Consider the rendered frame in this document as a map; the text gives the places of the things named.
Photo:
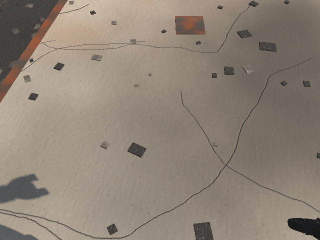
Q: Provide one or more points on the right robot hand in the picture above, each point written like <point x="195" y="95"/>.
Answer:
<point x="305" y="225"/>

